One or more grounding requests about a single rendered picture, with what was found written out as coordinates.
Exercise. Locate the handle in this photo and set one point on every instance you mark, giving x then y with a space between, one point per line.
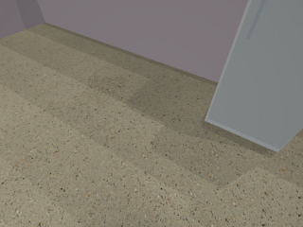
256 19

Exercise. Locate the fridge door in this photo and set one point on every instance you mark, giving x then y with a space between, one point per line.
261 93

